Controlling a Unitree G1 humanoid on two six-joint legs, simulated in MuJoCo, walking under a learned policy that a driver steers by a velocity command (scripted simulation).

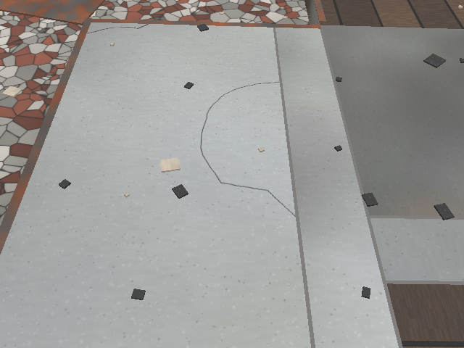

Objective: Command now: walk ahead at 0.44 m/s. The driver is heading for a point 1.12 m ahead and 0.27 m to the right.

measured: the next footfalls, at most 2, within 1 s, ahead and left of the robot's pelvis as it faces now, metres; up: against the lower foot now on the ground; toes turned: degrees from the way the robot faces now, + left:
right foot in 0.16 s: +0.26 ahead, -0.09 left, +0.00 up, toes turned -4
left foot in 0.72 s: +0.59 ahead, +0.06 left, +0.00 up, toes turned +3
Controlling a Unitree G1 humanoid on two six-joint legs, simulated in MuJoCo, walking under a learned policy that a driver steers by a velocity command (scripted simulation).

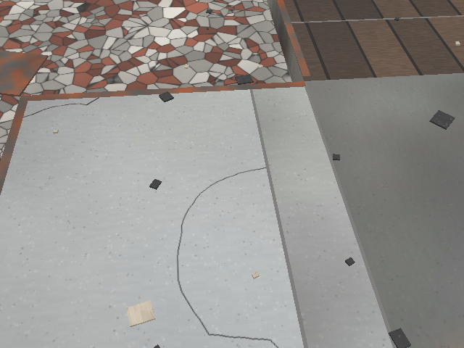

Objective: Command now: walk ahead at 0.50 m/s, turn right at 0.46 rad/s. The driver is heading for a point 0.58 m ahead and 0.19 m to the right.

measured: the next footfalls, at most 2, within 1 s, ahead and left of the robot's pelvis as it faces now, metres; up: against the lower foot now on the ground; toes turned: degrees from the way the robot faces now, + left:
right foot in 0.28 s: +0.28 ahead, -0.10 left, +0.00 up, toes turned -15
left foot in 0.80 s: +0.65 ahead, -0.08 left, +0.00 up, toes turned -27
